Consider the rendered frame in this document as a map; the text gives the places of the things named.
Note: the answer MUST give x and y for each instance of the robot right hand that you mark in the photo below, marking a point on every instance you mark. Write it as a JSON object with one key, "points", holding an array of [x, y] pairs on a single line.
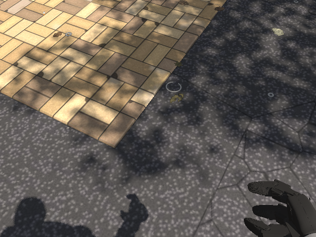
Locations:
{"points": [[296, 219]]}

